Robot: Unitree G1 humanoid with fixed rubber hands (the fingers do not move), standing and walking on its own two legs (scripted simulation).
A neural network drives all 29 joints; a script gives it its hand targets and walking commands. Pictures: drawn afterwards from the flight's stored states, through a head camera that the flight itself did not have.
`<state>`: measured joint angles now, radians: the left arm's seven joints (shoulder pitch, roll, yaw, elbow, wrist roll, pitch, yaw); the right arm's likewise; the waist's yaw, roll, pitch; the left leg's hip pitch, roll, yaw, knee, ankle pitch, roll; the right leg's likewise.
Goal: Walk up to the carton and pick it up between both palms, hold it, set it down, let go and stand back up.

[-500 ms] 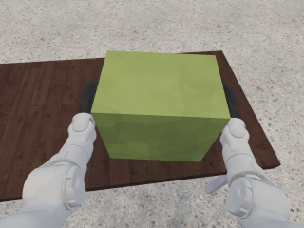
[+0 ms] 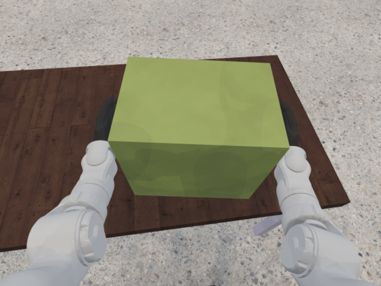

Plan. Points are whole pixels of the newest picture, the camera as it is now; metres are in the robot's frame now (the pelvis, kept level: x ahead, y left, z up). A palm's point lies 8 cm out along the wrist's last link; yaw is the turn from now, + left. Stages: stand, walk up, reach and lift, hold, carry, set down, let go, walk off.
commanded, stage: set down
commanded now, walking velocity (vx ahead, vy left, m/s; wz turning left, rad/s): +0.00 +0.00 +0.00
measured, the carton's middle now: (195, 135) +0.45 -0.03 +0.00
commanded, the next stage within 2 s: none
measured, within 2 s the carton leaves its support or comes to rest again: neither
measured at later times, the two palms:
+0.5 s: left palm (106, 134) +0.44 +0.17 +0.02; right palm (284, 139) +0.41 -0.22 +0.03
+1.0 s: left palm (68, 140) +0.42 +0.24 +0.03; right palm (313, 135) +0.42 -0.28 +0.04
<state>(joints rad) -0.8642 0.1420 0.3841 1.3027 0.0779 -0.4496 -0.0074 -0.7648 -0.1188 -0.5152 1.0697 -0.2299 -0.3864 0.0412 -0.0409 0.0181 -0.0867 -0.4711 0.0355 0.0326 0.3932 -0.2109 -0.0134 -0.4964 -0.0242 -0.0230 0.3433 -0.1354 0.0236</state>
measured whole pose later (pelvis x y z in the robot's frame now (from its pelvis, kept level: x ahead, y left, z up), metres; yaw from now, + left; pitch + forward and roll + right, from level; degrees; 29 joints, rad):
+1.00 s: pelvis -0.03 -0.01 -0.04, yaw -1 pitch +27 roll -2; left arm -1.07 0.41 -0.30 1.56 -0.51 -0.38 -0.01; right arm -1.04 -0.47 0.24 1.50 0.60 -0.36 0.07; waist 0.02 0.02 -0.27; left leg -0.91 0.07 0.02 0.74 -0.31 -0.03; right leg -0.92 0.00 -0.03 0.65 -0.21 0.01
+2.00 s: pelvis -0.04 -0.01 -0.01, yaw +0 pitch +19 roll -2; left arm -1.00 0.50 -0.14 0.84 -0.40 0.25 0.01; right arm -1.04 -0.55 0.06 1.08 0.56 0.10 0.04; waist -0.02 0.02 -0.22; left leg -0.65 0.06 -0.02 0.54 -0.22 -0.03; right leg -0.63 0.01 -0.04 0.41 -0.11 0.01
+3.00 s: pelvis -0.02 +0.00 +0.00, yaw -1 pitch +0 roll +0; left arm -0.31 0.33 0.04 0.58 -0.29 0.11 -0.02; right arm -0.23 -0.40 -0.03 0.54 0.39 0.01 0.03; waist 0.00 0.01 -0.03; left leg -0.17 0.03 0.02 0.40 -0.24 -0.02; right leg -0.22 -0.01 0.01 0.38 -0.17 0.02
